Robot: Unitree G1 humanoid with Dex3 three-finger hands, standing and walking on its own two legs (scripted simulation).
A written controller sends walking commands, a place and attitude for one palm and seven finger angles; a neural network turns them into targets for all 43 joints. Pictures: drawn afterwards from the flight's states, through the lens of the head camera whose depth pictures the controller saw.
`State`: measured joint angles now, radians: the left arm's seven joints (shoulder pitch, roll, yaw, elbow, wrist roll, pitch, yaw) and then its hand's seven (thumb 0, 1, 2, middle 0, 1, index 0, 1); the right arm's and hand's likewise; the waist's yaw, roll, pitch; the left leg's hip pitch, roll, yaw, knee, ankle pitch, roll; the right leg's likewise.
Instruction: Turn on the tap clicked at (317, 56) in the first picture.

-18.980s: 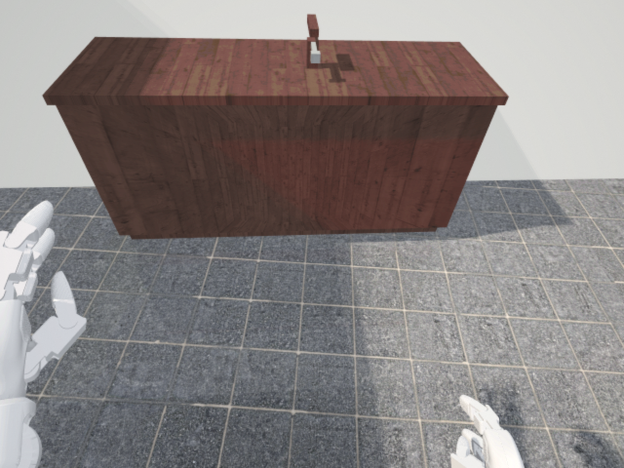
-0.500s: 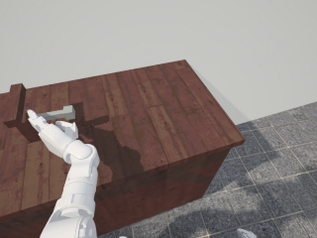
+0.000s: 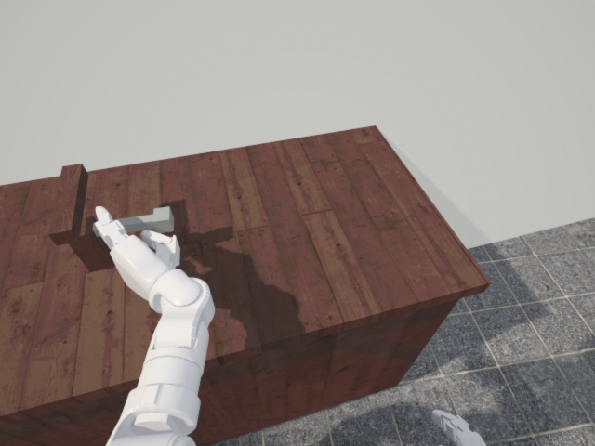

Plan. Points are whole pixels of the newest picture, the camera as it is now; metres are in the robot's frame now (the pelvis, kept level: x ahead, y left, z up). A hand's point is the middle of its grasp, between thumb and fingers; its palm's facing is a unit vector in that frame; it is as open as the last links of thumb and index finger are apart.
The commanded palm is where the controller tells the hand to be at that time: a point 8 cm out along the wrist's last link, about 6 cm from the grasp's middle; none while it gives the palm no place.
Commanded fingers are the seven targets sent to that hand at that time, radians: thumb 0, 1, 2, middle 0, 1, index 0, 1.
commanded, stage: lift the hand up off the lever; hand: left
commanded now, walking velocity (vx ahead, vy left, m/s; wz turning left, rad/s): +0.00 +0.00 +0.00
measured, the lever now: (163, 220) +0.43 +0.24 +0.05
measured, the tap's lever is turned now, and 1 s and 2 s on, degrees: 86 86 86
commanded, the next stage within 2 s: draw the hand back beside the body in 1.48 s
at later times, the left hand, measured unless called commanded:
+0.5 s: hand (174, 237) +0.36 +0.19 +0.09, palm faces +0.80 -0.59 -0.09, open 7.8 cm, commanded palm +0.31 +0.20 +0.09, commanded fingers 0.00 0.90 0.90 -0.15 -0.15 -0.15 -0.15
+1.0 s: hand (166, 234) +0.36 +0.19 +0.11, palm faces +0.80 -0.59 -0.06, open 7.8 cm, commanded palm +0.30 +0.21 +0.11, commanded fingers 0.00 0.90 0.90 -0.15 -0.15 -0.15 -0.15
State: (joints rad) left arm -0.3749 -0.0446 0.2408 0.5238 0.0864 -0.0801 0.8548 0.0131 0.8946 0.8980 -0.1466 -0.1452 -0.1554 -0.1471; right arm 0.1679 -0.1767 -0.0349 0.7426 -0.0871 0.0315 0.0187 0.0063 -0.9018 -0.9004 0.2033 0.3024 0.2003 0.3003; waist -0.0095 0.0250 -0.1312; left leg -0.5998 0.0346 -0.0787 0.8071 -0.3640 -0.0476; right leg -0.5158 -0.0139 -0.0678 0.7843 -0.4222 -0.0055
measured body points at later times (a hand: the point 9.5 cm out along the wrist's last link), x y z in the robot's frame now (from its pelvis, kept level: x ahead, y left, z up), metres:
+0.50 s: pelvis +0.00 -0.01 +0.01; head +0.00 -0.02 +0.46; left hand +0.32 +0.22 +0.10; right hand +0.16 -0.24 -0.10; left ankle +0.02 +0.15 -0.70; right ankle -0.02 -0.12 -0.71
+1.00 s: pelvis +0.00 -0.01 +0.02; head -0.01 -0.02 +0.47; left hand +0.31 +0.22 +0.12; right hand +0.17 -0.24 -0.09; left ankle +0.02 +0.15 -0.70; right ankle -0.02 -0.12 -0.71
